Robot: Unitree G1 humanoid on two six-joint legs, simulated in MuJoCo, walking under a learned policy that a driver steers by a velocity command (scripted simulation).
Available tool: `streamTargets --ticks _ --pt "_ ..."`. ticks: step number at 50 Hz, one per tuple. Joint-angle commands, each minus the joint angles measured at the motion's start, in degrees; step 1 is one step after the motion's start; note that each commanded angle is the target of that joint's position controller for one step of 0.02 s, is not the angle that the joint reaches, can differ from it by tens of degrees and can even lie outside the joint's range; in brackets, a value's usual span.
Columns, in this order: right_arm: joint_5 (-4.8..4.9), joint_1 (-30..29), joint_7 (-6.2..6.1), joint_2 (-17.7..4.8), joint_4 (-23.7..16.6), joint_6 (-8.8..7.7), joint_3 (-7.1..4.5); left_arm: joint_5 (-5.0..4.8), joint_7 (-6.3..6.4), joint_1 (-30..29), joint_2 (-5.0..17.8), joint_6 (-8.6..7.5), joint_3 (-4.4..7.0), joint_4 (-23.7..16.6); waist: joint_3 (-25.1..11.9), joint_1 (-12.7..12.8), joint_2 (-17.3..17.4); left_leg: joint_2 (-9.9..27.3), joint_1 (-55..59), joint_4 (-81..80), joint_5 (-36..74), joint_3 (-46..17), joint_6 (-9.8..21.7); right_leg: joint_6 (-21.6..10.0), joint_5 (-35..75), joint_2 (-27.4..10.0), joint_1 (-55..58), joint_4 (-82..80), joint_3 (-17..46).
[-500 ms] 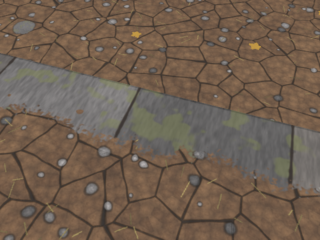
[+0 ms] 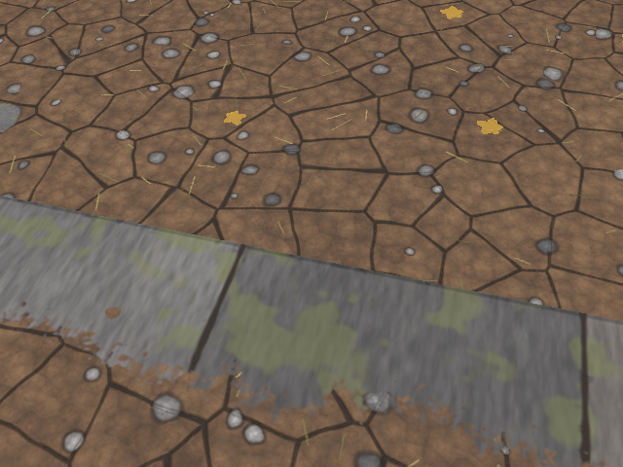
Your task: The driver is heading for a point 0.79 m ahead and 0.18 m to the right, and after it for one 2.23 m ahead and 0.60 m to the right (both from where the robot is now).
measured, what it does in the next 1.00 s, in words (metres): walks ahead, turning right: left foot, then right foot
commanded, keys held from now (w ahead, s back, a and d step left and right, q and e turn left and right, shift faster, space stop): w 0.32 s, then w+e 0.68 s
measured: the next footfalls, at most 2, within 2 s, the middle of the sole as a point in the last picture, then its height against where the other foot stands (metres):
left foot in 0.48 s outside the picture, level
right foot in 1.00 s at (402, 372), level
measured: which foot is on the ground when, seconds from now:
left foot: up 0.00-0.46, down 0.48-1.00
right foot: down 0.00-0.48, up 0.50-0.98, down 1.00-1.00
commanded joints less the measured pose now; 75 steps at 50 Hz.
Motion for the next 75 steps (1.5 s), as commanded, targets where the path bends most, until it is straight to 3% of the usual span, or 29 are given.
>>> streamTargets --ticks 1,3,6,13,17,20,22,23,24,25,26,27,28,31,35,40,46,48,50,51,52,53,54,55,56,57,64,70,75 --pt "0.22 -4.77 -0.11 -7.09 -6.52 -2.41 -1.32 0.16 0.37 8.62 7.17 0.07 1.81 -0.23 -6.02 4.43 -3.74 5.68 -28.15 12.1 6.37 -1.78 1.56 -10.23 -4.96 -17.25 26.11 -18.86 25.96" --pt "-0.56 -2.59 -0.5 -5.64 -5.76 -0.93 -1.67 1.06 0.12 5.76 5.11 -0.53 1.24 -0.38 -4.11 1.03 -5.87 8.28 -21.15 7.06 11.14 -2.16 1.4 -9.24 0.95 -13.78 17.29 -22.24 19.38" --pt "-0.88 -2.8 -0.82 -3.93 -5.77 0.37 -1.51 0.77 0.49 7.34 6.73 -1.27 1.68 1.11 -2.43 0.05 -4.98 8.84 -21.8 2.38 15.25 -1.17 -0.18 -10.49 8.62 -12.81 14.67 -25.22 13.87" --pt "-0.96 -16.45 0.09 -1.66 -9.11 -0.53 -0.65 -0.1 2.22 13.67 8.66 -0.07 1.9 3.85 0.57 4.39 -3.71 6.91 -24.94 -20.91 32.78 1.64 -1.48 -7.81 12.24 -10.63 20.13 -26.25 6.92" --pt "-0.45 -23.35 1.42 -1.68 -11.53 -1.15 -0.3 -0.56 2.33 18.07 9.05 0.96 2.02 6.0 2.86 6.89 -3.61 5.23 -25.92 -27.89 31.12 2.3 -0.88 -8.03 11.43 -13.11 26.16 -23.85 8.16" --pt "-0.36 -23.73 2.34 -3.17 -12.65 -2.04 -0.68 -0.91 2.84 18.19 9.89 1.93 2.46 6.63 2.74 5.09 -4.6 3.96 -23.48 -31.73 25.57 1.4 0.49 -7.27 14.73 -15.32 29.74 -19.56 11.08" --pt "-0.55 -17.2 2.21 -5.55 -11.03 -2.55 -1.76 -1.01 3.05 15.59 11.09 2.33 2.84 6.02 -0.98 0.67 -5.71 1.41 -12.19 -33.9 23.03 3.22 1.92 -5.91 25.26 -14.28 28.71 -12.85 11.16" --pt "-0.79 -8.3 1.68 -8.3 -8.35 -2.68 -3.18 -0.65 3.04 14.86 9.84 2.42 2.36 5.58 -7.02 -3.44 -4.69 1.18 1.43 -33.93 24.27 3.64 3.57 -4.24 28.87 -10.84 24.86 -2.98 9.12" --pt "-1.88 2.4 0.92 -12.65 -6.74 -2.59 -4.38 0.51 2.95 14.67 6.44 2.23 1.08 3.87 -16.58 -7.25 0.95 11.69 19.91 -31.42 24.92 -6.93 7.28 -1.85 15.08 -6.57 13.05 14.73 6.34" --pt "-2.16 4.98 1.02 -16.26 -5.43 -2.07 -5.06 -0.28 2.58 23.09 -0.97 1.06 -0.9 3.38 -24.47 -3.17 17.07 25.11 38.39 -37.01 15.75 -32.35 15.79 1.52 -21.44 2.69 -8.9 33.86 5.04" --pt "-1.79 4.85 0.9 -9.91 -5.93 -1.93 -3.56 -1.82 2.48 20.46 5.86 0.33 0.65 4.46 -23.25 -5.41 11.9 24.11 35.94 -41.11 8.62 -35.8 14.67 1.39 -24.1 -0.02 -14.32 40.95 11.69" --pt "-1.54 0.5 0.6 -7.29 -6.44 -2.0 -2.66 -2.7 2.55 15.16 8.86 0.13 1.67 2.73 -14.41 -5.07 8.87 22.37 28.64 -42.18 10.06 -26.41 11.79 1.04 -19.2 -2.6 -17.52 42.25 10.74" --pt "-1.59 -3.58 0.57 -5.95 -6.71 -2.06 -2.15 -2.31 2.86 12.39 8.21 0.28 1.72 2.21 -9.98 -3.45 4.85 20.2 20.69 -43.83 14.33 -19.72 10.36 1.27 -14.16 -5.28 -15.82 40.59 9.51" --pt "-2.24 -9.06 0.86 -3.15 -5.96 -2.66 -1.59 -1.71 2.81 13.36 5.1 2.37 2.26 2.14 -3.88 0.91 5.75 15.91 7.16 -49.98 20.42 -7.53 8.92 1.77 -7.58 -8.46 -8.68 34.99 9.42" --pt "-2.32 -9.05 0.22 -5.24 -4.13 -3.18 -2.52 -1.16 2.81 10.53 3.14 4.35 2.34 -0.18 -0.4 2.04 3.21 16.02 4.8 -53.12 27.03 1.11 9.72 2.83 -1.38 -9.13 -12.31 29.29 9.64" --pt "-2.03 -7.57 -0.77 -7.49 -2.75 -2.3 -3.21 -0.71 1.13 2.42 2.06 3.78 1.8 -3.15 1.71 -0.31 1.98 14.78 7.38 -53.66 28.67 9.79 8.13 2.61 11.01 -8.16 -12.02 13.69 5.93" --pt "-0.31 -3.91 -0.92 -10.01 -0.72 -0.16 -4.24 -0.75 -0.67 -5.21 2.93 3.98 1.79 -7.92 3.93 -2.07 2.22 17.87 17.7 -48.4 35.57 13.79 6.34 -0.42 3.87 -6.08 -12.63 5.08 0.89" --pt "0.26 -5.33 -1.07 -11.76 -1.09 0.58 -4.71 -0.74 -0.82 -1.84 4.79 4.26 2.85 -8.2 0.58 0.85 4.14 17.75 19.07 -40.42 54.38 15.46 5.03 -2.66 -2.06 -2.35 -5.27 4.85 -2.6" --pt "0.58 -6.99 -1.12 -11.5 -1.63 1.28 -4.36 -1.13 -0.01 14.28 10.17 4.54 6.12 -4.15 -8.01 9.64 2.51 13.87 12.08 -18.22 60.2 18.13 1.91 -6.42 0.35 3.33 17.77 -0.04 -4.2" --pt "-1.67 -5.86 -1.08 -7.38 -3.12 0.79 -2.9 -1.22 1.34 21.37 16.44 5.05 8.0 -2.66 -12.4 10.59 -8.0 10.19 -4.52 1.66 31.41 18.18 -1.22 -10.39 2.14 -7.29 33.84 -1.7 13.27" --pt "-2.01 -3.1 -0.6 -1.74 -6.55 -1.27 -1.06 -1.11 1.05 17.24 20.07 4.07 7.81 -4.82 -19.32 4.04 -17.24 -2.49 -25.63 18.99 -7.64 6.72 -3.95 -21.8 -11.6 -19.0 47.09 -13.46 48.54" --pt "0.41 -9.48 0.18 -7.05 -7.33 -3.47 -1.95 -0.7 0.37 18.27 14.77 3.18 6.22 -5.38 -19.74 8.27 -8.83 -0.03 -31.81 21.98 -5.45 -2.61 -2.4 -19.82 -13.41 -19.94 47.09 -18.76 49.83" --pt "1.71 -12.2 0.48 -7.64 -8.34 -4.37 -2.05 -0.47 0.31 16.7 11.71 2.41 5.39 -5.01 -12.69 7.47 -7.39 2.37 -34.84 19.78 -0.9 -1.77 -0.79 -17.42 -9.32 -18.27 41.94 -17.74 41.2" --pt "0.55 -12.15 0.0 -7.17 -7.56 -4.65 -1.99 -0.69 0.31 12.86 9.67 1.97 4.74 -5.56 -8.0 4.7 -1.95 5.16 -31.77 14.38 3.84 -1.9 -0.28 -15.01 -2.23 -15.35 33.0 -17.06 33.51" --pt "-1.07 -11.82 -0.46 -7.92 -6.87 -4.31 -2.57 -0.44 0.54 9.14 7.6 1.84 4.13 -6.33 -6.36 2.51 -1.85 6.96 -27.18 9.14 6.75 -2.05 -0.47 -13.4 3.49 -13.01 26.08 -17.18 28.09" --pt "-1.35 -10.69 -0.36 -8.12 -6.56 -3.49 -2.85 0.06 0.86 7.4 6.62 1.85 3.66 -7.34 -5.62 0.98 -2.57 7.81 -23.61 6.87 8.68 -2.26 -0.77 -12.92 6.58 -11.46 21.9 -18.42 25.54" --pt "-2.3 -20.79 -0.16 -3.76 -10.38 -1.87 -1.59 -0.65 3.28 12.22 10.11 1.79 4.59 -6.46 -1.96 3.06 -4.1 3.34 -19.59 -19.8 27.72 -0.07 -4.7 -10.32 11.69 -5.66 13.24 -20.14 17.02" --pt "-1.26 -27.88 2.14 -5.32 -13.28 -3.61 -1.67 -1.09 4.01 17.23 8.75 2.21 4.53 -4.99 -0.39 6.04 -4.52 1.49 -20.78 -31.96 34.5 -3.07 -2.53 -8.86 1.91 -6.96 18.82 -12.82 23.2" --pt "-0.65 -23.81 3.23 -6.53 -12.17 -3.66 -1.79 -0.4 4.58 18.13 8.96 3.08 4.67 -3.88 0.7 5.54 -7.46 2.58 -16.83 -34.17 27.76 -1.44 0.07 -7.49 8.75 -9.93 23.13 -4.61 24.47"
